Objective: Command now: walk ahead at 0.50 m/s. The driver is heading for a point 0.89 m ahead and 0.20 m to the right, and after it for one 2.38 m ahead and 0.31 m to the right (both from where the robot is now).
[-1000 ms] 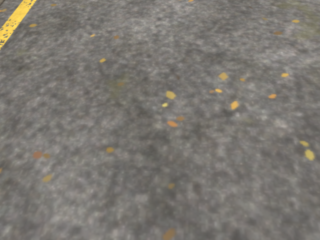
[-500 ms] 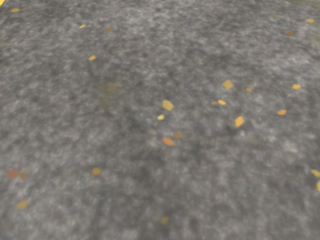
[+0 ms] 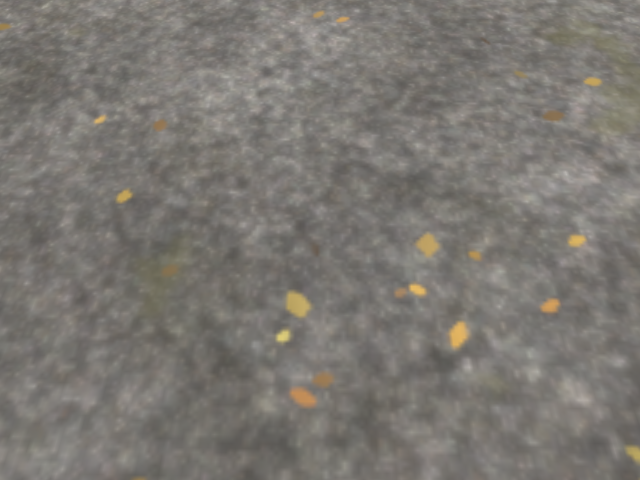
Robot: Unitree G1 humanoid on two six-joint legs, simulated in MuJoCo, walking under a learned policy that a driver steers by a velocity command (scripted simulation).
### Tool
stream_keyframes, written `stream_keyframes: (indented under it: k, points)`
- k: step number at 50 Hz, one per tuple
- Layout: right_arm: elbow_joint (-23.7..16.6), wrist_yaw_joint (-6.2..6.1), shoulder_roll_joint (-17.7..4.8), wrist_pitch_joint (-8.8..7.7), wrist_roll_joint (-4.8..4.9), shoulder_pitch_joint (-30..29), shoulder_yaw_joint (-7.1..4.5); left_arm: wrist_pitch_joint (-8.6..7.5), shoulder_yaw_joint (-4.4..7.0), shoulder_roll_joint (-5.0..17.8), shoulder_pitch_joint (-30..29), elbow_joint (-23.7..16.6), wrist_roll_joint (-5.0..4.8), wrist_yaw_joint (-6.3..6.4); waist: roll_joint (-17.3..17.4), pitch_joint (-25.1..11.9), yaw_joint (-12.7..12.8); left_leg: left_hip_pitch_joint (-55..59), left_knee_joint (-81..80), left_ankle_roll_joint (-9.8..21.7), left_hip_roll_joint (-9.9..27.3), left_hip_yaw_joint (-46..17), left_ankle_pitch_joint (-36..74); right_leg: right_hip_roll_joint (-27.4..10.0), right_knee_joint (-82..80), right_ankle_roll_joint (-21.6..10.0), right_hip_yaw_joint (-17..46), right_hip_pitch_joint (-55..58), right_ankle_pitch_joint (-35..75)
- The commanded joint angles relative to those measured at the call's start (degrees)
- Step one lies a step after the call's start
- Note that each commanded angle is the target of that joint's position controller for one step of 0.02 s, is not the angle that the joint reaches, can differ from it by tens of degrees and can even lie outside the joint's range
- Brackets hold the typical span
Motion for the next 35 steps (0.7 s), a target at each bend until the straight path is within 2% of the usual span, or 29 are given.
stream_keyframes:
  k: [1,2,3,4,5,6,7,9,11,12,17,20,22,24,25,26,27,28,29,30,31,32,33,35]
  points:
    - [-4.56,0.61,-2.05,-0.44,2.92,5.07,-0.16,-0.66,5.37,16.83,30.44,5.24,2.32,1.35,-10.61,-20.48,10.84,-32.53,49.40,0.79,1.53,1.86,13.68,-23.48,-6.14,-12.81,35.10,45.36,-8.08]
    - [-3.83,0.58,-6.87,-0.24,1.44,3.68,-1.67,0.19,5.14,14.73,26.81,5.34,-0.02,0.52,-5.45,-20.03,9.74,-39.00,56.19,1.70,-0.01,-5.94,-1.90,-23.95,-12.55,-13.95,44.83,42.57,-9.95]
    - [-5.65,0.64,-7.25,-0.15,0.77,-1.63,-2.10,0.27,4.30,11.85,19.81,4.35,-1.04,0.32,-3.60,-9.88,6.79,-42.52,55.75,2.03,3.63,-6.89,2.87,-22.02,-14.09,-11.90,35.34,33.56,-13.24]
    - [-6.55,0.86,-6.53,-0.41,0.42,-5.12,-1.99,-0.15,3.35,7.97,16.01,3.73,-1.02,0.03,-0.66,-4.52,5.76,-41.71,52.48,1.95,5.69,-6.76,6.78,-19.53,-16.76,-10.06,29.10,25.61,-10.06]
    - [-6.64,1.02,-5.52,-0.05,0.08,-6.15,-2.12,-0.60,2.74,5.98,14.79,4.01,-0.83,0.14,-0.54,-1.93,4.02,-39.49,49.10,1.74,7.24,-6.56,8.70,-16.77,-18.31,-7.81,24.05,20.57,-6.70]
    - [-6.57,1.32,-4.52,0.73,-0.71,-5.29,-2.02,-0.97,2.13,4.18,15.15,5.00,-0.91,0.43,-1.54,-1.01,2.38,-36.48,46.30,1.09,8.19,-6.33,9.60,-14.51,-19.41,-6.15,19.97,16.66,-3.05]
    - [-6.22,1.69,-3.32,1.44,-0.97,-4.37,-1.92,-1.41,1.90,3.80,16.57,5.85,-0.82,0.59,-1.97,-1.31,1.68,-34.72,44.98,0.56,8.28,-5.84,10.17,-13.50,-19.86,-5.64,17.47,15.34,-0.13]
    - [-7.07,2.16,-3.03,2.31,-1.11,-5.90,-2.04,-2.20,2.15,5.55,19.88,7.24,-0.89,0.72,-2.16,-1.07,1.12,-36.02,42.76,-0.37,8.55,-4.54,11.84,-12.52,-20.48,-5.84,14.55,15.14,5.62]
    - [-9.01,2.41,-3.57,2.82,-1.07,-10.93,-2.11,-2.36,2.32,6.91,21.87,7.79,-0.91,0.73,-2.42,0.28,1.58,-40.05,38.96,-1.36,9.52,-3.41,15.73,-11.72,-21.91,-5.72,12.55,15.88,6.41]
    - [-10.06,2.50,-3.88,2.91,-0.98,-13.83,-2.12,-2.31,2.20,6.87,22.95,7.98,-0.94,0.72,-2.58,0.94,2.17,-41.95,36.39,-1.82,9.85,-2.86,17.82,-11.26,-22.35,-5.50,11.80,16.68,7.37]
    - [-14.02,2.73,-3.06,2.66,-0.08,-25.44,-1.30,-2.22,1.69,6.67,28.13,9.07,-0.97,0.87,-3.40,1.89,5.29,-42.03,20.35,-2.65,8.47,0.08,25.55,-9.86,-22.12,-4.04,8.43,21.13,14.25]
    - [-15.87,2.58,-3.62,2.39,-0.03,-30.37,-1.23,-1.97,1.57,6.78,31.74,10.29,-0.73,1.27,-3.58,2.39,7.04,-42.48,15.29,-2.03,7.19,0.61,25.30,-11.33,-20.13,-4.66,9.83,26.56,17.56]
    - [-17.03,2.50,-4.43,1.91,0.01,-31.85,-1.42,-1.64,1.77,7.60,32.09,10.51,-0.34,1.66,-3.66,2.52,6.89,-42.85,13.00,-1.34,6.61,-0.10,22.50,-12.83,-17.57,-5.26,11.52,30.31,21.18]
    - [-17.08,2.30,-5.38,1.12,0.20,-29.62,-1.77,-1.39,2.12,8.70,30.09,10.07,-0.01,1.97,-3.94,1.52,4.92,-37.94,9.96,-0.25,5.24,-0.34,18.38,-13.31,-13.62,-4.56,12.13,31.24,27.56]
    - [-15.95,1.97,-6.16,0.68,0.22,-25.44,-2.19,-1.36,2.31,9.27,28.66,9.72,-0.02,1.97,-4.25,-0.38,2.95,-31.51,8.10,0.45,3.61,0.10,16.44,-12.65,-9.34,-3.69,11.84,30.31,33.50]
    - [-13.40,1.46,-7.25,0.07,0.00,-17.38,-2.87,-1.28,2.38,9.47,27.39,9.46,-0.35,1.74,-2.90,-4.54,-0.58,-20.89,4.08,1.49,2.17,0.93,18.37,-10.56,-0.60,-2.62,10.50,28.10,35.56]
    - [-11.06,0.72,-10.33,-0.69,-1.21,-7.83,-3.98,-1.42,2.09,8.37,26.66,8.46,-1.03,1.48,-0.53,-10.86,-4.08,-5.61,3.48,3.41,7.69,-4.31,18.92,-7.66,11.83,-1.49,8.96,19.02,25.30]
    - [-11.07,0.23,-17.02,-0.76,-2.87,-0.95,-5.66,-1.31,0.80,2.24,31.74,6.38,-3.54,1.15,10.38,-21.01,-3.48,13.45,1.69,9.03,25.89,-27.26,13.53,0.12,32.80,1.33,4.04,0.05,-3.67]
    - [-11.65,0.71,-15.73,0.40,-1.37,-3.38,-5.65,-0.76,2.03,6.02,31.86,6.72,-2.62,1.57,10.17,-22.98,-2.50,11.42,-4.81,11.13,29.92,-40.02,10.70,2.61,42.30,0.86,7.30,-7.02,-24.83]
    - [-12.78,0.87,-11.83,0.79,-0.63,-9.75,-4.58,-0.18,2.82,7.62,27.61,6.00,-1.63,1.57,4.97,-13.56,0.16,2.76,-6.25,9.42,27.56,-32.05,5.70,-1.28,44.53,0.44,9.23,-9.73,-20.44]
    - [-13.45,1.01,-8.10,0.54,-0.28,-14.08,-3.62,-0.11,2.69,6.29,24.30,5.29,-1.25,1.11,2.52,-6.98,1.16,-5.71,-9.00,7.89,25.06,-24.63,6.62,-3.46,42.49,0.60,9.12,-9.57,-16.20]
    - [-13.32,0.93,-6.34,0.18,-0.27,-15.58,-3.12,0.30,2.76,5.02,23.22,5.07,-0.94,0.72,3.28,-3.52,2.44,-11.16,-11.07,5.86,22.46,-18.61,9.50,-4.95,40.00,0.70,8.90,-7.96,-13.96]
    - [-12.58,0.60,-5.16,-0.18,0.03,-15.43,-2.76,1.11,2.95,4.61,23.36,4.81,-0.09,0.28,4.74,-1.84,3.84,-14.90,-12.22,4.45,20.47,-13.93,12.63,-5.92,38.39,1.16,8.70,-6.27,-12.92]
    - [-11.52,0.36,-4.88,-1.21,0.31,-13.00,-2.70,2.50,2.98,3.21,23.54,4.45,0.29,-0.47,4.79,-1.83,4.88,-16.47,-13.22,4.06,19.45,-8.94,18.42,-6.11,38.28,1.80,7.82,-5.57,-10.63]
Velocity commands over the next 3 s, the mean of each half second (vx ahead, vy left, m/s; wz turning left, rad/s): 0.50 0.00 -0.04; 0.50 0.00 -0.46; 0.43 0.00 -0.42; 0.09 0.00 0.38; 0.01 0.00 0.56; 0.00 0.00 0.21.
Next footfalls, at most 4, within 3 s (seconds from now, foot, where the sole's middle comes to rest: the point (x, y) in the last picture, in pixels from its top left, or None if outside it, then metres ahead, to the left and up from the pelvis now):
0.54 left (275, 475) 0.46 0.10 -0.76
1.08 right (382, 367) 0.68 -0.14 -0.76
1.58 left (371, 259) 0.97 -0.15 -0.76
2.14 right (439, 293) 0.86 -0.30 -0.76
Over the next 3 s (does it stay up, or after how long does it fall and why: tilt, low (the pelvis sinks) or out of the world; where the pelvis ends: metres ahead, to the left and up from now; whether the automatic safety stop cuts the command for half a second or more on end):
stays up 0.83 -0.18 0.02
